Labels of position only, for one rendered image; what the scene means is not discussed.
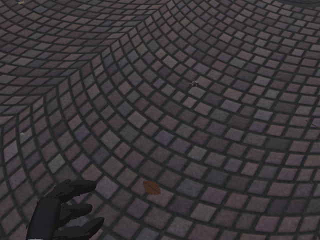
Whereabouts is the left robot hand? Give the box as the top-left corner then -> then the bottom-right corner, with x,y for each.
25,179 -> 105,240

